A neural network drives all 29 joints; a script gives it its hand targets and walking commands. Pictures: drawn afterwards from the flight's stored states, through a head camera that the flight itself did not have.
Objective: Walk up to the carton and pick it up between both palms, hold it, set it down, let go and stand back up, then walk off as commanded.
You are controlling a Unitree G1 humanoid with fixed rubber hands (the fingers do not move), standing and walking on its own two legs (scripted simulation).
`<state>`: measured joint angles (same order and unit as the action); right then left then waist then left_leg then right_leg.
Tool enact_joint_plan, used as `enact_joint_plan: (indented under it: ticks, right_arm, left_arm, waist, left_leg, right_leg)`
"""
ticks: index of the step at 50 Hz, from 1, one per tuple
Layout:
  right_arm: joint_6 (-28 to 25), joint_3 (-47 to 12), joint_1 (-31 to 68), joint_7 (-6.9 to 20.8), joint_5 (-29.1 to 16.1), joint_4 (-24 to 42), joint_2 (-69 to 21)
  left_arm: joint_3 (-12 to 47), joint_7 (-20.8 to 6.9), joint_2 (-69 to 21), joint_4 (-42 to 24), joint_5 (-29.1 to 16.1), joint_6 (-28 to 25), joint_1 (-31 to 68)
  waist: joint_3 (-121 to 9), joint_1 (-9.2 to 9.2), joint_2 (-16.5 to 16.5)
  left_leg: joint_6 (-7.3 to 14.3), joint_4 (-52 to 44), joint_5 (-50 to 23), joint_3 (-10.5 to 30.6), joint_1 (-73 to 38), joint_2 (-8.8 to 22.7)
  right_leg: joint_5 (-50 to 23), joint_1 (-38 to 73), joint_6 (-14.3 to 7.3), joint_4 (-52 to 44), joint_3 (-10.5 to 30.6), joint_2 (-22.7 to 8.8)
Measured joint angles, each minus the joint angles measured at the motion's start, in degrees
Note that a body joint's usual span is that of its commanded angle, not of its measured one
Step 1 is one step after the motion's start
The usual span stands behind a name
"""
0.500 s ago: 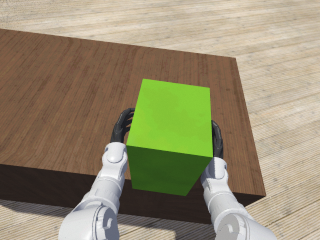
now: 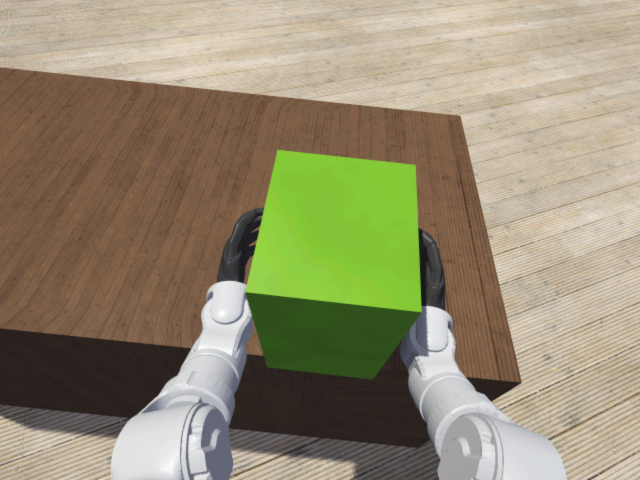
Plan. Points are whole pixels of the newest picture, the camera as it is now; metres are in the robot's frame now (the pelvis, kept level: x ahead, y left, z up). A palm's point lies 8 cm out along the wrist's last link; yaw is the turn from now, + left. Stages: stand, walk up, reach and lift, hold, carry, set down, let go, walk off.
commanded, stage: reach and lift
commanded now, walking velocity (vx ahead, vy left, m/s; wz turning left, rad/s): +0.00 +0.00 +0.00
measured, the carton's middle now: (331, 279) +0.39 +0.02 +0.01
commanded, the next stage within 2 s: none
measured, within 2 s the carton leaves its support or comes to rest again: neither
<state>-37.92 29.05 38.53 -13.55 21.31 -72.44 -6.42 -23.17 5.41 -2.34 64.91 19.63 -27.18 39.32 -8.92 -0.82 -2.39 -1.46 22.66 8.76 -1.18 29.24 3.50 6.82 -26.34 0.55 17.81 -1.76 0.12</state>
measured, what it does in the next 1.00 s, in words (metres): stands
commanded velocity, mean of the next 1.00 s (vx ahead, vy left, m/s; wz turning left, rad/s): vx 0.00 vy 0.00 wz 0.00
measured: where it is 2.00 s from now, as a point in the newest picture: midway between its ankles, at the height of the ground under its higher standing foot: outside the picture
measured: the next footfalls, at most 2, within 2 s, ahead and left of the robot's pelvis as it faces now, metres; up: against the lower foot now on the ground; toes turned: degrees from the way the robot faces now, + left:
none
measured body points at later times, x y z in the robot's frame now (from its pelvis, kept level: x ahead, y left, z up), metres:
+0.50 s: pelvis +0.01 +0.00 +0.00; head +0.03 +0.03 +0.45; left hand +0.41 +0.15 +0.08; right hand +0.40 -0.11 +0.06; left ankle +0.01 +0.13 -0.74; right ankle +0.00 -0.13 -0.74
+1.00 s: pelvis +0.00 +0.01 +0.00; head -0.03 +0.06 +0.45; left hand +0.38 +0.16 +0.16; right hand +0.38 -0.10 +0.14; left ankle +0.01 +0.13 -0.74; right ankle +0.00 -0.13 -0.74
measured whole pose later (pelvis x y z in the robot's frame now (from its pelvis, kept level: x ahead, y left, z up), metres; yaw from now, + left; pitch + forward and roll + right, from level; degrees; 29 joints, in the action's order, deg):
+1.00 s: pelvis +0.00 +0.01 +0.00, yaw +3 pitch -9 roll -2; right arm 3.1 2.5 32.8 -13.7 -6.4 -37.3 -3.2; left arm -13.4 2.3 -5.8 16.2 20.4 26.0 34.0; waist 4.9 2.9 -5.9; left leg -0.7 22.0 12.1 0.8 0.9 2.1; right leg 9.0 4.5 1.6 13.6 -3.6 -0.9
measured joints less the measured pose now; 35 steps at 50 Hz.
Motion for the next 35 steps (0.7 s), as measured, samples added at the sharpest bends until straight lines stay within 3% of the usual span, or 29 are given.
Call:
enact_joint_plan:
  ticks: [11,23,29,35]
  right_arm:
    - [3.15,-4.68,1.14,-0.48,-4.26,-0.07,0.83]
    - [10.62,-15.87,-1.68,-1.35,-14.50,5.26,2.43]
    - [17.51,-22.45,-4.83,-1.71,-21.51,14.27,3.90]
    - [26.12,-26.43,-6.85,-1.75,-25.34,23.81,5.09]
  left_arm:
    - [2.90,0.35,1.00,-0.19,-4.13,2.76,0.63]
    - [7.51,0.99,0.79,-5.20,-7.31,10.72,-0.40]
    - [10.01,1.11,-0.35,-14.33,-6.99,19.24,-1.61]
    - [11.12,0.86,-1.59,-25.85,-6.05,29.40,-3.78]
  waist:
    - [-0.47,-0.43,1.24]
    - [0.65,1.30,1.62]
    - [2.33,1.84,1.90]
    - [3.80,3.04,1.89]
  left_leg:
    - [0.13,0.33,0.47,0.16,-1.32,-0.16]
    - [0.15,1.43,2.60,1.13,-7.36,-0.09]
    - [0.43,1.70,3.51,1.34,-11.34,-0.24]
    - [0.94,1.30,4.05,1.63,-16.12,-0.94]
  right_leg:
    - [0.45,1.58,0.13,0.08,-0.40,-0.22]
    - [1.66,9.10,0.30,-1.17,-1.34,-0.06]
    - [1.80,13.85,0.64,-2.40,-1.46,-0.12]
    - [2.12,19.12,1.18,-3.46,-1.68,-0.71]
